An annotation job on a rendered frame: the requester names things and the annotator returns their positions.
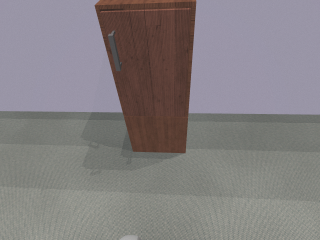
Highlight handle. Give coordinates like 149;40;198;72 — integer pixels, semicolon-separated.
108;30;122;71

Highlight cupboard door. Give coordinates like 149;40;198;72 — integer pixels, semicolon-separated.
100;8;191;117

